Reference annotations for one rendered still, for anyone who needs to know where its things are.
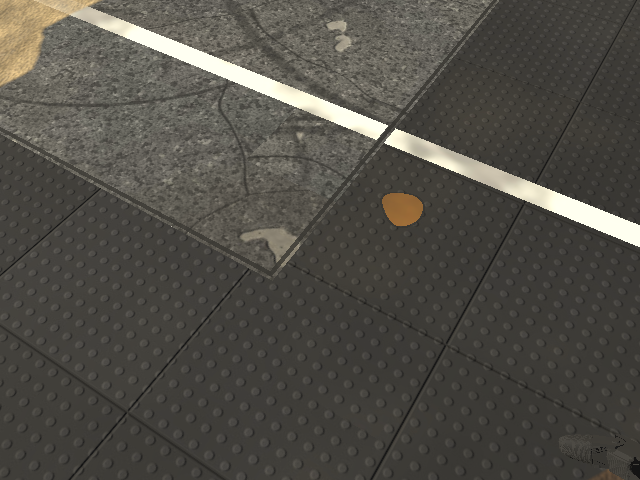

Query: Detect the robot right hand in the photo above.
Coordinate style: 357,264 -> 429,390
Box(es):
558,434 -> 640,480

